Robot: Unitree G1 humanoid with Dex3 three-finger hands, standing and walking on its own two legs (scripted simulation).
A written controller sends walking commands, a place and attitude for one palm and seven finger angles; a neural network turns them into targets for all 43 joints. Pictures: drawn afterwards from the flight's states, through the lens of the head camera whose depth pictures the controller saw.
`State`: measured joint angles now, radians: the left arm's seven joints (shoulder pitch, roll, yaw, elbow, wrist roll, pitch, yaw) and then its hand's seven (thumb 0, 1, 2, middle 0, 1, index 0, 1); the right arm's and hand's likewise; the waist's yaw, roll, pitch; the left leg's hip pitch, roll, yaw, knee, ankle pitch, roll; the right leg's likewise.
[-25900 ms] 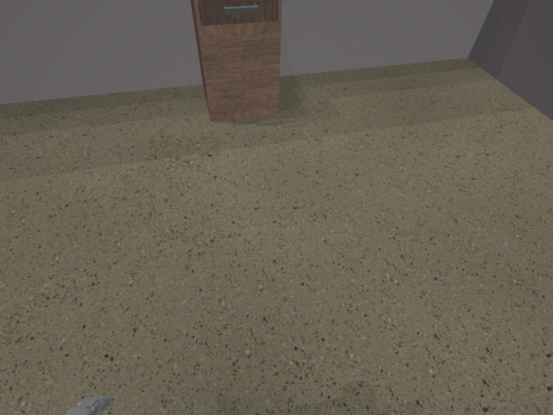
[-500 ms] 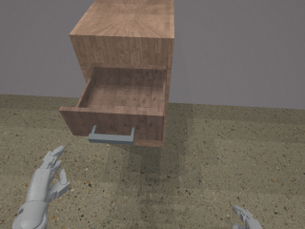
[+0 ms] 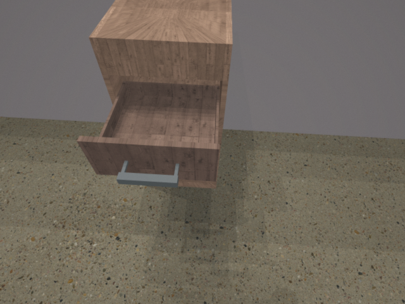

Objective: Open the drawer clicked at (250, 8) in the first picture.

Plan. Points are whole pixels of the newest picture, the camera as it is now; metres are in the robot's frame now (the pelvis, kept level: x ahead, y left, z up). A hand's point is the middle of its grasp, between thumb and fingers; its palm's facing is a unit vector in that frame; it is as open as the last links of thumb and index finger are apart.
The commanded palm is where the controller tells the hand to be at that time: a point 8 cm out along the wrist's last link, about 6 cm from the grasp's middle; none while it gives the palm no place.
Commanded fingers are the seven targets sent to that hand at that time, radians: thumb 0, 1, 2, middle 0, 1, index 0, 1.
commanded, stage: let the arm hang, fingers relaxed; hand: left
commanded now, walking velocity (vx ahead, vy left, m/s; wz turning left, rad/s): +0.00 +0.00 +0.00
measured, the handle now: (149, 172) +0.46 +0.18 -0.12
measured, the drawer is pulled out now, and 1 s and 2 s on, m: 0.30 0.30 0.30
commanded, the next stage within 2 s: look to check the result in 0.48 s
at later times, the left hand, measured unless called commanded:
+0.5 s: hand out of the picture -0.01 +0.15 -0.18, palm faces +0.03 -0.99 -0.17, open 7.4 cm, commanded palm none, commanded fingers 0.00 0.90 0.90 -0.20 -0.30 -0.20 -0.30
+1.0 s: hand out of the picture -0.01 +0.14 -0.18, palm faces +0.03 -0.98 -0.18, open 7.3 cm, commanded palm none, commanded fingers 0.00 0.90 0.90 -0.20 -0.30 -0.20 -0.30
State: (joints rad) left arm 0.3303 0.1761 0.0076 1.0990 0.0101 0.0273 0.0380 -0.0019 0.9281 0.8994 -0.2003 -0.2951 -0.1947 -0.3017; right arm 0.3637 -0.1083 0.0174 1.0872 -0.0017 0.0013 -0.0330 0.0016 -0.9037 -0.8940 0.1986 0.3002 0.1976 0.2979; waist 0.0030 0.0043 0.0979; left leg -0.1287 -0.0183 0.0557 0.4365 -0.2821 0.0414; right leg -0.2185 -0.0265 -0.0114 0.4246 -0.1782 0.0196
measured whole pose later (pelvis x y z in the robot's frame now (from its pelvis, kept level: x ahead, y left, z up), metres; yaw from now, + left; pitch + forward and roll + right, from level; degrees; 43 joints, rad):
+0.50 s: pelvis +0.01 -0.01 +0.00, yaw +0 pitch -1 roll +0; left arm 0.30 0.11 0.00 1.11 0.01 0.00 0.04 0.01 0.92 0.90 -0.20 -0.30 -0.20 -0.30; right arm 0.33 -0.10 0.01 1.10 0.00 -0.02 -0.04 0.00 -0.91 -0.89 0.20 0.30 0.20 0.30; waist 0.00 0.00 0.07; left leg -0.12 -0.01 0.06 0.42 -0.28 0.03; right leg -0.22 -0.02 -0.01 0.44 -0.19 0.01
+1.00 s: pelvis +0.01 -0.02 +0.00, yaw +0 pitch -1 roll +0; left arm 0.29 0.12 0.00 1.12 0.01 0.00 0.04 0.01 0.92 0.90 -0.20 -0.30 -0.20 -0.30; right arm 0.33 -0.10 0.01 1.12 0.00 -0.02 -0.04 0.00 -0.91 -0.89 0.20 0.30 0.20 0.30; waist 0.00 0.00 0.09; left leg -0.10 0.01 0.05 0.40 -0.28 0.01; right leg -0.21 0.00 -0.02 0.42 -0.19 -0.01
